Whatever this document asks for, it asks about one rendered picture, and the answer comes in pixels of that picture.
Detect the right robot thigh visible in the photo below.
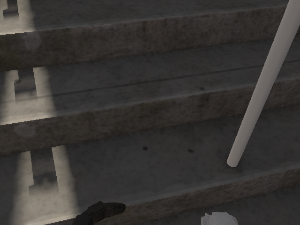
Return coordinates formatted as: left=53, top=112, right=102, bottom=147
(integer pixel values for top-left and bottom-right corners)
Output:
left=201, top=212, right=238, bottom=225

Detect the robot left hand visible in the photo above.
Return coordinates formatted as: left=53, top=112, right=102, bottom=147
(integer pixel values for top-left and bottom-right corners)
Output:
left=71, top=201, right=126, bottom=225

